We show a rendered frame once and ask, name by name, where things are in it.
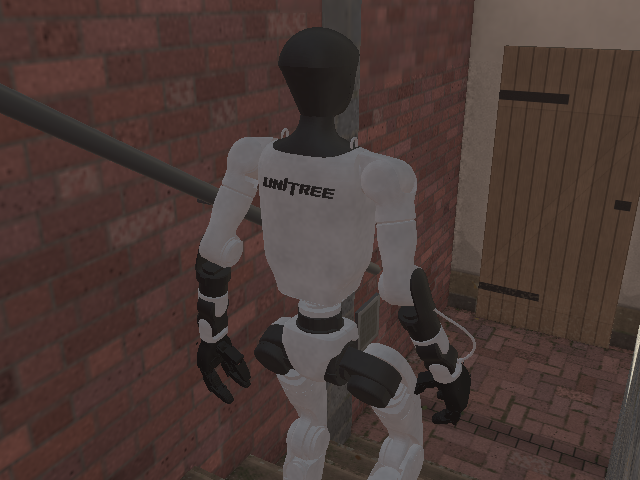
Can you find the robot right upper arm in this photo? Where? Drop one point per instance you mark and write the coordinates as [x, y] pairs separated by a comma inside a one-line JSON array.
[[392, 184]]

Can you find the left robot thigh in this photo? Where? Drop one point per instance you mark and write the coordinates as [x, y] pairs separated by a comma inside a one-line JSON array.
[[311, 437]]

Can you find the robot left forearm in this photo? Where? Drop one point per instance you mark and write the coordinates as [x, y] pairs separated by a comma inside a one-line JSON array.
[[213, 299]]

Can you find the robot right hand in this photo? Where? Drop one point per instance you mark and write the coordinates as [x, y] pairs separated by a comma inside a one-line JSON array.
[[454, 394]]

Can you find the robot left upper arm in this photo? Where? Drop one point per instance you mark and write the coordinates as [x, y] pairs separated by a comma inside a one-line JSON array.
[[220, 244]]

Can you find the robot right forearm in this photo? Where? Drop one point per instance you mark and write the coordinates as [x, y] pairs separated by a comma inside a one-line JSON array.
[[426, 332]]

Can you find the humanoid robot torso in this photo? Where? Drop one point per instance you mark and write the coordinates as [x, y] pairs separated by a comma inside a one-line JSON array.
[[318, 231]]

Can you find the robot left hand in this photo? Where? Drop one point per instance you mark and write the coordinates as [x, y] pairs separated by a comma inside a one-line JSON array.
[[210, 355]]

